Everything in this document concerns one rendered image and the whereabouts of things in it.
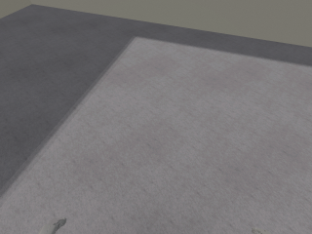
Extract left robot hand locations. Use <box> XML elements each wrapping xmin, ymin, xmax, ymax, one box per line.
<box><xmin>38</xmin><ymin>217</ymin><xmax>67</xmax><ymax>234</ymax></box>

